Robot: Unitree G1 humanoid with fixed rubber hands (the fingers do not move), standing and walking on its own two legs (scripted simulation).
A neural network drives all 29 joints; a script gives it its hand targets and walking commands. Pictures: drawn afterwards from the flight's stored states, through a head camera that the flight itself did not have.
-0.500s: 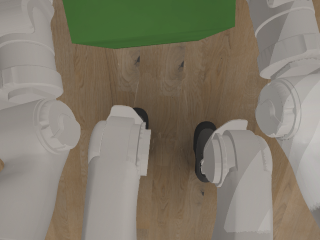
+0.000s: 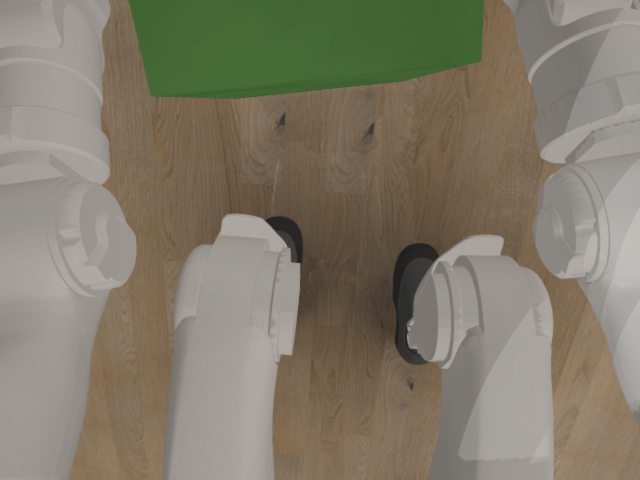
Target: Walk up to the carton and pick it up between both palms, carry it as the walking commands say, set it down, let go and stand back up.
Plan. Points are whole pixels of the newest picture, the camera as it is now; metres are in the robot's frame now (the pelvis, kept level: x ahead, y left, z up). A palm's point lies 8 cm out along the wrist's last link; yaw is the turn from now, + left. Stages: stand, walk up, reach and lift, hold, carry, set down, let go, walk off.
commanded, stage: set down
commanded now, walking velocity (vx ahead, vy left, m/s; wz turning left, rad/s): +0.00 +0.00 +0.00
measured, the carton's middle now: out of the picture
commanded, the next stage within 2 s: let go in 1.52 s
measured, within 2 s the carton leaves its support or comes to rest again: neither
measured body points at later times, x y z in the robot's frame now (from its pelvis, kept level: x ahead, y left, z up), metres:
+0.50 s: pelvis -0.01 +0.00 +0.02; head +0.35 +0.05 +0.28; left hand +0.54 +0.31 -0.10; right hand +0.62 -0.09 -0.09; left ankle +0.11 +0.11 -0.35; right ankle +0.09 -0.12 -0.35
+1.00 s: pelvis +0.01 +0.01 +0.15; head +0.35 +0.06 +0.44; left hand +0.53 +0.33 +0.06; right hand +0.62 -0.09 +0.05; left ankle +0.11 +0.11 -0.35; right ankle +0.09 -0.12 -0.35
